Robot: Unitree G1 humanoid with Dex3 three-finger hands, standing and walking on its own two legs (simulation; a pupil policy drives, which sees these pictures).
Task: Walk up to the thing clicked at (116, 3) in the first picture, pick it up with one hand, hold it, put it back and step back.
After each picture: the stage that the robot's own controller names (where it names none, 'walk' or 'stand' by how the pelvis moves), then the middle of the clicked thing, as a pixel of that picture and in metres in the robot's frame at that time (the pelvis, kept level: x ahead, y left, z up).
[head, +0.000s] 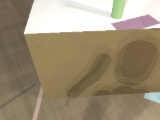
stand; out of the picture +0.94 -0.19 +0.08
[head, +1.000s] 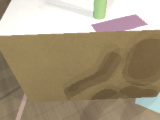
rise first; out of the picture +0.84 -0.05 +0.11
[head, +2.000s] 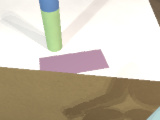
walk; (52, 24) +0.57 +0.20 +0.09
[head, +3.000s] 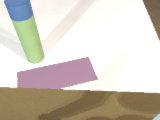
stand; (28, 33) +0.49 +0.21 +0.11
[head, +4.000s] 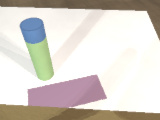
stand; (39, 53) +0.45 +0.18 +0.08
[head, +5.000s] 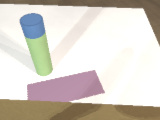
stand; (39, 48) +0.47 +0.19 +0.08
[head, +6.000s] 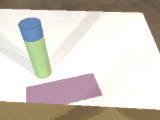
stand; (37, 51) +0.47 +0.19 +0.08
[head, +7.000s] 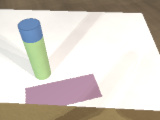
stand; (37, 52) +0.46 +0.20 +0.08
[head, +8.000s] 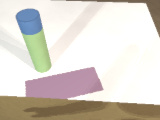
rise first; (36, 45) +0.47 +0.20 +0.08
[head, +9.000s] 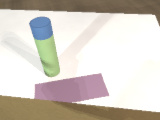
go down; (47, 50) +0.47 +0.19 +0.08
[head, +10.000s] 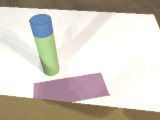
go down; (46, 48) +0.48 +0.18 +0.09
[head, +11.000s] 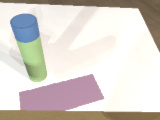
go down; (32, 52) +0.44 +0.17 +0.10
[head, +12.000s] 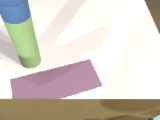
close in; (23, 36) +0.46 +0.17 +0.12
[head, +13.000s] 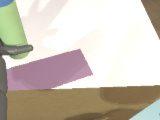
close; (8, 23) +0.48 +0.19 +0.14
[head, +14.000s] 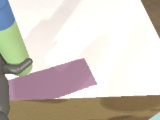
lift; (10, 43) +0.43 +0.20 +0.14
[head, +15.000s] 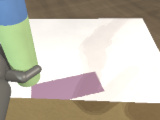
lift; (18, 45) +0.31 +0.17 +0.27
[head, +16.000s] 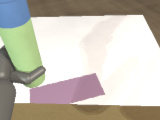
hold; (22, 46) +0.32 +0.16 +0.25
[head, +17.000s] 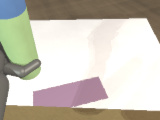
hold; (17, 38) +0.31 +0.16 +0.29
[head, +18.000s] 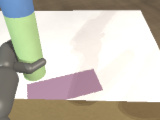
crouch; (26, 39) +0.37 +0.17 +0.22
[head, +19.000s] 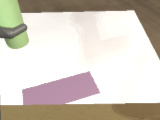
lower; (4, 5) +0.46 +0.20 +0.29
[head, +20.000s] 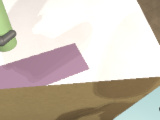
lower; out of the picture +0.51 +0.21 +0.15
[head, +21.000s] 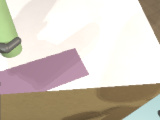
lower; out of the picture +0.49 +0.20 +0.14
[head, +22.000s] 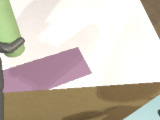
lower; (1, 20) +0.49 +0.20 +0.15
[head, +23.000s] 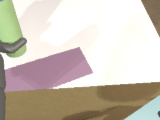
lower; (4, 20) +0.49 +0.19 +0.14
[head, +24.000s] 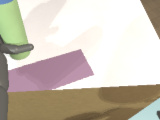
open; (9, 22) +0.49 +0.19 +0.14
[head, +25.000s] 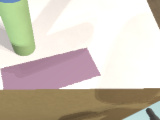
sink last; (16, 19) +0.48 +0.17 +0.14
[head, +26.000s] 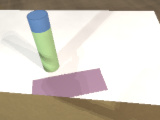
sink last; (45, 44) +0.49 +0.19 +0.11
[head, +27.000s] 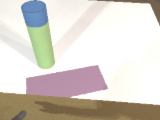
stand; (41, 39) +0.47 +0.18 +0.11
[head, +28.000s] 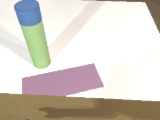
stand; (35, 38) +0.48 +0.19 +0.12
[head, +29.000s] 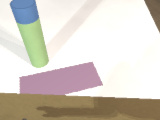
stand; (33, 37) +0.48 +0.19 +0.13
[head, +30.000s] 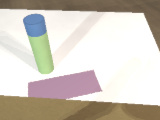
stand; (40, 47) +0.49 +0.19 +0.08
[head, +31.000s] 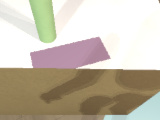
walk; (43, 12) +0.55 +0.15 +0.10
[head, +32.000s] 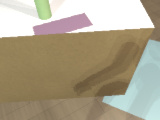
walk; out of the picture +0.77 +0.26 +0.10
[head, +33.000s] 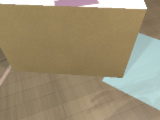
stand; out of the picture +1.11 +0.18 +0.10
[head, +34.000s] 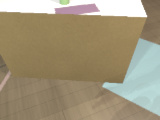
stand; out of the picture +1.08 +0.16 +0.08
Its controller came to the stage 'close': yes
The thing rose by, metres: 0.22
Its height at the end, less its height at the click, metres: +0.00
